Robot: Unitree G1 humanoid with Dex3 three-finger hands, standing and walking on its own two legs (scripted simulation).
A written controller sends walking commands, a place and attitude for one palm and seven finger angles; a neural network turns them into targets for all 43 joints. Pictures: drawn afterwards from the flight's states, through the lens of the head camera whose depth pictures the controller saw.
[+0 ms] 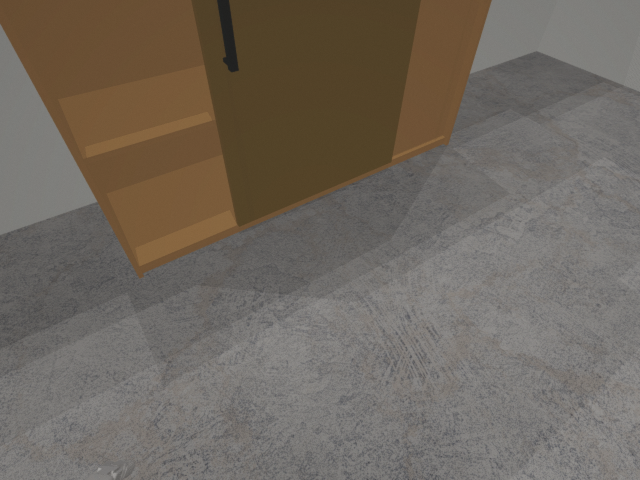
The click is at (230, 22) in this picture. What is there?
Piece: wardrobe's sliding door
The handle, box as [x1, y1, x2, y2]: [217, 0, 238, 71]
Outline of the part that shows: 217,0 226,56 223,58 223,61 228,65 229,70 238,70 228,0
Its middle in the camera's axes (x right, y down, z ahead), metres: -0.27 -0.62 +1.06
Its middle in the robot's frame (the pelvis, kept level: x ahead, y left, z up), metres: +1.20 +0.35 +0.11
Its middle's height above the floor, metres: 0.88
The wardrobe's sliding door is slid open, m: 0.42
